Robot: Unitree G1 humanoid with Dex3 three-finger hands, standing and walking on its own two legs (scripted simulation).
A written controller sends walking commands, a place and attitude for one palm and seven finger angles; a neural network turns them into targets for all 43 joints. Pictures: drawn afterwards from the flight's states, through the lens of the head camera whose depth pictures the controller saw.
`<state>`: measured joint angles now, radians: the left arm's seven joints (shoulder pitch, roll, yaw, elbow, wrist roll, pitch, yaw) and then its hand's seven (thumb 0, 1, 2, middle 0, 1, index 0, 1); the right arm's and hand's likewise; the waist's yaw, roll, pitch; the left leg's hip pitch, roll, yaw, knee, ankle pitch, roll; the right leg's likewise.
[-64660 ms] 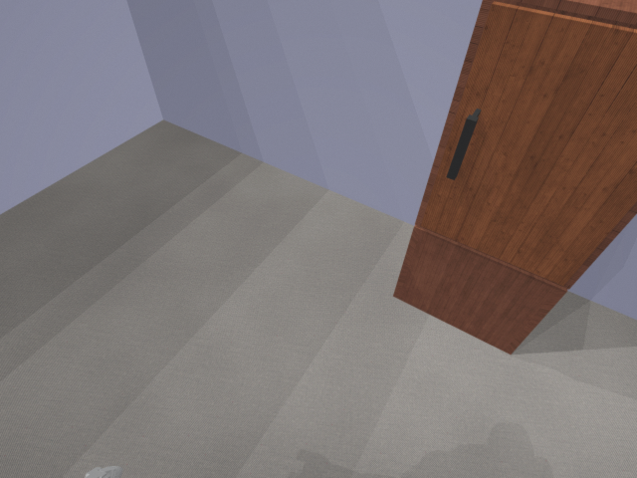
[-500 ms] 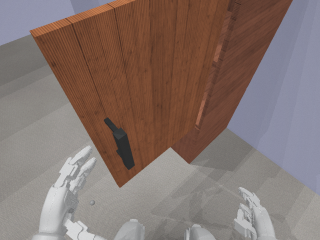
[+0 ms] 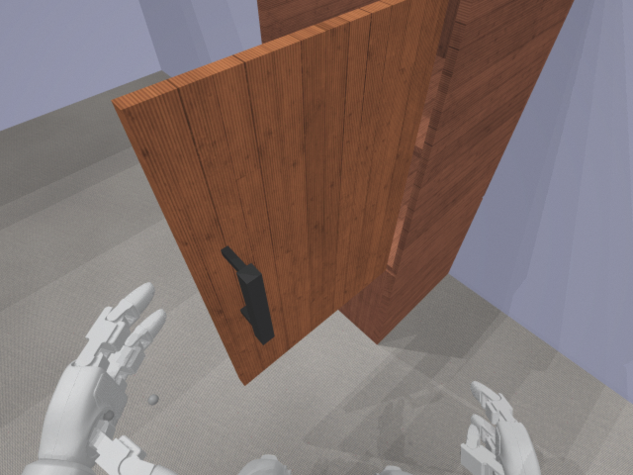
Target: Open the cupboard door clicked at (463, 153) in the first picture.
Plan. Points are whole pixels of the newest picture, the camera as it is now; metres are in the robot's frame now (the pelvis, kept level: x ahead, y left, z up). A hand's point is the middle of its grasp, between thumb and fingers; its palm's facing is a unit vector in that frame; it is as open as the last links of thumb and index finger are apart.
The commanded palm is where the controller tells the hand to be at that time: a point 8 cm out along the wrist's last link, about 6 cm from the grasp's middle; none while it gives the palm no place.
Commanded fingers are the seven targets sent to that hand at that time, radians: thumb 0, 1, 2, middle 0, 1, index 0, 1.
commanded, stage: draw the hand back to the body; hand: left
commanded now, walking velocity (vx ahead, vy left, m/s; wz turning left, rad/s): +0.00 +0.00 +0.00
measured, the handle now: (248, 298) +0.33 +0.12 +0.04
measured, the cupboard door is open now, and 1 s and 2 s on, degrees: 88 88 88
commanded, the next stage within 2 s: step back with the hand held close in 1.28 s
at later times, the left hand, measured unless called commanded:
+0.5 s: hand (62, 353) +0.21 +0.25 +0.14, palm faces +0.29 -0.87 -0.40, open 13.9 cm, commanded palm +0.17 +0.29 +0.18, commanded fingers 0.00 0.23 0.62 -0.18 -0.30 -0.18 -0.30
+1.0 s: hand out of the picture +0.23 +0.29 +0.23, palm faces +0.46 -0.80 -0.40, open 8.2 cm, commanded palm +0.18 +0.32 +0.25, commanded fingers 0.00 0.90 0.90 -0.20 -0.30 -0.20 -0.30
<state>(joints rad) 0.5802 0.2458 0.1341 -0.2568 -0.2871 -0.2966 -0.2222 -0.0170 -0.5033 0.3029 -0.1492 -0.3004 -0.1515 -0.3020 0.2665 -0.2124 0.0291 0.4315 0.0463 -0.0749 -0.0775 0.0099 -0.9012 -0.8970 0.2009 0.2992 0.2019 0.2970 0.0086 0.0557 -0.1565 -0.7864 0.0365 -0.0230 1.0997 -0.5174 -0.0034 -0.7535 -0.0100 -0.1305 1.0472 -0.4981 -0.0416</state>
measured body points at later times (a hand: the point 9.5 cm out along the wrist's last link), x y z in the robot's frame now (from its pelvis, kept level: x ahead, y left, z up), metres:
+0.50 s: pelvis +0.03 +0.02 +0.06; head +0.03 +0.01 +0.51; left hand +0.19 +0.29 +0.17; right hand +0.22 -0.20 -0.02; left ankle +0.02 +0.12 -0.66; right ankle +0.02 -0.10 -0.66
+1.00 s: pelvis +0.04 +0.02 +0.08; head +0.02 +0.00 +0.53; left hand +0.20 +0.33 +0.26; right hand +0.23 -0.20 +0.00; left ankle +0.02 +0.12 -0.66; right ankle +0.02 -0.10 -0.66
